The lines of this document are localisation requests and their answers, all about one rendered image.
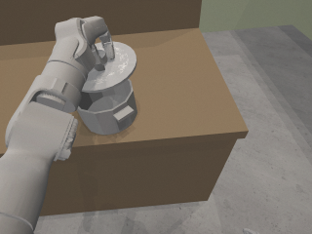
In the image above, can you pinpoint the pot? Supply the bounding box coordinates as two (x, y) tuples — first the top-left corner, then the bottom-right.
(77, 79), (137, 136)

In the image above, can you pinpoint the lid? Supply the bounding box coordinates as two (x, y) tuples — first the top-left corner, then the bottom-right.
(82, 41), (137, 93)

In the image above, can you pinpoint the left robot forearm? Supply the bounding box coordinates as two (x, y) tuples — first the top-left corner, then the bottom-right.
(5, 18), (97, 148)

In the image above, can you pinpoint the left robot hand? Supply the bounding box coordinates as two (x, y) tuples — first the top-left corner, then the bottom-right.
(83, 16), (115, 71)

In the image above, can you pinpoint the knob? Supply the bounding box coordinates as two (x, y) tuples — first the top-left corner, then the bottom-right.
(97, 50), (108, 64)

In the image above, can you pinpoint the table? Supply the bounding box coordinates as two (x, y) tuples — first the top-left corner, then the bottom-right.
(0, 0), (249, 216)

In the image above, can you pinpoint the left robot upper arm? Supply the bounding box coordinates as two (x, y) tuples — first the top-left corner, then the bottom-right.
(0, 100), (79, 234)

